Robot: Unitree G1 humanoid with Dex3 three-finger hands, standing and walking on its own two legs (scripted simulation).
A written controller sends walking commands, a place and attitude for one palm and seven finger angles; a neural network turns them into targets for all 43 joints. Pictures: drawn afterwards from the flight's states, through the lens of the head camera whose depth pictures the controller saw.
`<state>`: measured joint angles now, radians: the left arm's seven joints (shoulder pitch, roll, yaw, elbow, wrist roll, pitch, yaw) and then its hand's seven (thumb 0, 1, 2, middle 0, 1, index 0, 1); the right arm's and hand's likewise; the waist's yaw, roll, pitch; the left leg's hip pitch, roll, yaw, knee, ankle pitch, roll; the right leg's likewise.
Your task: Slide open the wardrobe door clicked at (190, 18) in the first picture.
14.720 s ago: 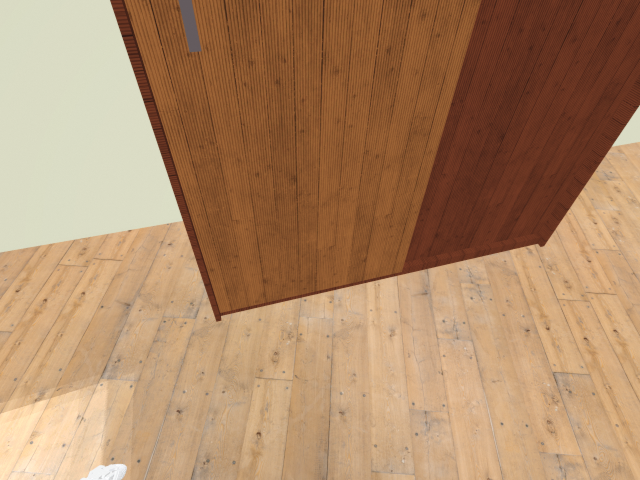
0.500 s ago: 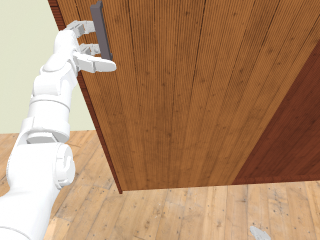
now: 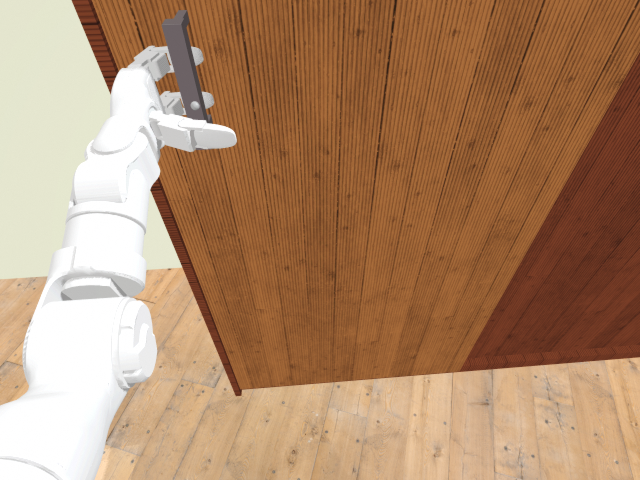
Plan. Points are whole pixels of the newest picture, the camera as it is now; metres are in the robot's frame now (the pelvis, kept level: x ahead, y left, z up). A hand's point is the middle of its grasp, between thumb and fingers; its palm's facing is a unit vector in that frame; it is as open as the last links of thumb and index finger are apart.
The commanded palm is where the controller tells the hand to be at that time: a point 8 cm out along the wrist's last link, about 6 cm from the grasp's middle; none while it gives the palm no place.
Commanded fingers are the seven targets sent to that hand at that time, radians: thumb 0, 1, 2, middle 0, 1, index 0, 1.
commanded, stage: slide the fingers in behind the handle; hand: left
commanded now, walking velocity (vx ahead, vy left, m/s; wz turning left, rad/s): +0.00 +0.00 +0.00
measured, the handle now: (193, 83) +0.52 +0.17 +0.27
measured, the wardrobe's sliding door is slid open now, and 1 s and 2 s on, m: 0.00 0.00 0.00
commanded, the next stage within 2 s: grip the handle and tug to test in 0.68 s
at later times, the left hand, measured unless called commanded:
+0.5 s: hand (204, 111) +0.46 +0.14 +0.26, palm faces +0.09 -1.00 +0.01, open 14.0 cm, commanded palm +0.44 +0.19 +0.26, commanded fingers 0.00 -0.50 0.30 -0.30 -1.20 -0.30 -1.20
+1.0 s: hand (202, 108) +0.46 +0.15 +0.26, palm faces +0.09 -1.00 +0.01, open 12.8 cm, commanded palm +0.43 +0.20 +0.26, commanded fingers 0.00 0.06 0.54 -0.36 -1.28 -0.36 -1.28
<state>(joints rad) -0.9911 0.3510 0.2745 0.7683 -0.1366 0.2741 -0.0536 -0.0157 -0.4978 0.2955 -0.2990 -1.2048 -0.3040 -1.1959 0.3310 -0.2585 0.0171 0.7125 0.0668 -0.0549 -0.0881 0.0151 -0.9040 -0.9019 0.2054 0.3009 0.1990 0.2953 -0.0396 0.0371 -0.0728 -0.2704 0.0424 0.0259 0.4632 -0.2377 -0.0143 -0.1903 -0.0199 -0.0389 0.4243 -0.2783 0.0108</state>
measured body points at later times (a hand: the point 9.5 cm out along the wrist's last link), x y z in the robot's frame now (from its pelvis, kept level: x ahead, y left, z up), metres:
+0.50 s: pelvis +0.00 +0.00 +0.00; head -0.01 -0.01 +0.45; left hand +0.45 +0.20 +0.26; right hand +0.12 -0.25 -0.11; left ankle +0.00 +0.13 -0.74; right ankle -0.04 -0.13 -0.74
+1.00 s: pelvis +0.00 +0.00 +0.00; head -0.01 -0.01 +0.45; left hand +0.45 +0.20 +0.26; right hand +0.10 -0.26 -0.11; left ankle +0.00 +0.13 -0.74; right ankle -0.04 -0.13 -0.74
